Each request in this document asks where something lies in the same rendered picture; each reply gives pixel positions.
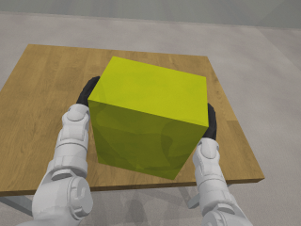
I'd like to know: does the robot right forearm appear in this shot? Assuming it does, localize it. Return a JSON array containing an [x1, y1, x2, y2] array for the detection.
[[192, 137, 248, 219]]

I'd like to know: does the right robot upper arm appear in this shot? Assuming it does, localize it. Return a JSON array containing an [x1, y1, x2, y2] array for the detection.
[[200, 210, 253, 226]]

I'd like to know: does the robot right hand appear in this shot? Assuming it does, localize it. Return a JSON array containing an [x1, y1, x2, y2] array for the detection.
[[202, 103, 217, 140]]

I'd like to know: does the left robot upper arm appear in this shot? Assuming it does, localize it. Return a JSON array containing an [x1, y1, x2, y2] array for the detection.
[[15, 176, 93, 226]]

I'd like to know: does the robot left hand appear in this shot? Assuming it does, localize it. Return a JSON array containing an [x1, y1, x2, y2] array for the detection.
[[76, 76, 101, 107]]

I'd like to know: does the robot left forearm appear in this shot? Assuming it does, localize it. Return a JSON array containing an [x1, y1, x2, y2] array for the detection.
[[32, 104, 90, 218]]

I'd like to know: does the carton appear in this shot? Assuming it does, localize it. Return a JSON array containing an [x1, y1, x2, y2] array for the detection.
[[87, 56, 209, 180]]

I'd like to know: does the table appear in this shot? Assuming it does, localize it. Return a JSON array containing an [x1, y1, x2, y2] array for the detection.
[[0, 43, 265, 217]]

